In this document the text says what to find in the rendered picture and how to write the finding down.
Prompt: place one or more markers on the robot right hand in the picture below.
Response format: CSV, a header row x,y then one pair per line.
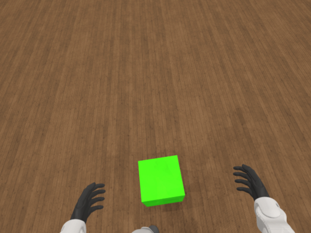
x,y
256,187

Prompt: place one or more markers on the left robot forearm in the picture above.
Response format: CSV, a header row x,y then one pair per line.
x,y
74,226

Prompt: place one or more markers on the robot left hand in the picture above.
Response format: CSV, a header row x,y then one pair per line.
x,y
83,207

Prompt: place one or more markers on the right robot forearm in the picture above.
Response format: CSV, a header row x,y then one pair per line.
x,y
270,218

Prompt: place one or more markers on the carton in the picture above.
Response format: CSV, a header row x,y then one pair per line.
x,y
160,181

